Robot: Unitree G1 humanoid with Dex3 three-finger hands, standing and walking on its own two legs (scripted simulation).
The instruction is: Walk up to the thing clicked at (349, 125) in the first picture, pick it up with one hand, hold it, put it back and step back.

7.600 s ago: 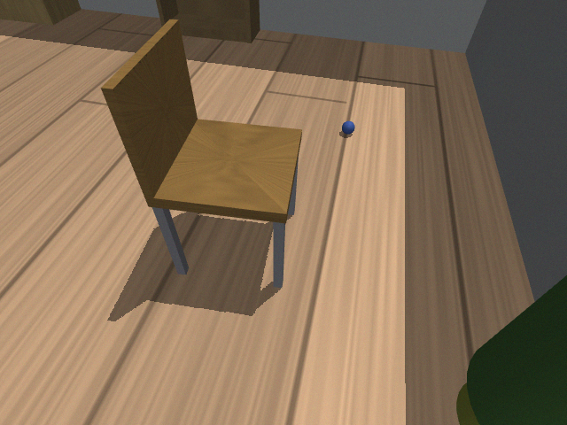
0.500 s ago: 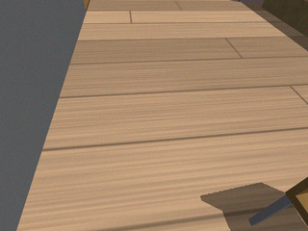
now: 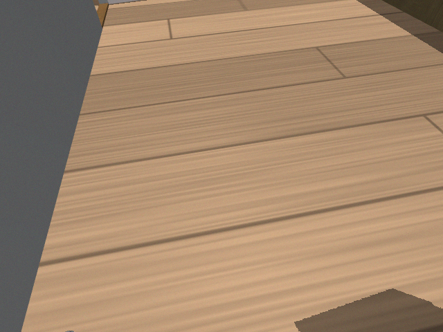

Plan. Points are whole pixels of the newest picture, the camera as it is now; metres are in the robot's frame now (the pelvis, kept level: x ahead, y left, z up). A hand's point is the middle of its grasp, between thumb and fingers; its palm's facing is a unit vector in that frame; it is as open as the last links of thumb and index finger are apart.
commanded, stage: walk up
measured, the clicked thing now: out of the picture -0.16 -1.83 -0.71
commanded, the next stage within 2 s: none
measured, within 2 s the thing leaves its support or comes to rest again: neither
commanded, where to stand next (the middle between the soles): +0.40 +0.01 m, yaw +1 degrees
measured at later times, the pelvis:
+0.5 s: pelvis +0.18 +0.06 +0.01, yaw -15 degrees
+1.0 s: pelvis +0.32 +0.04 +0.00, yaw -30 degrees
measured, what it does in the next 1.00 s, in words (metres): walks ahead, turning right: left foot, then right foot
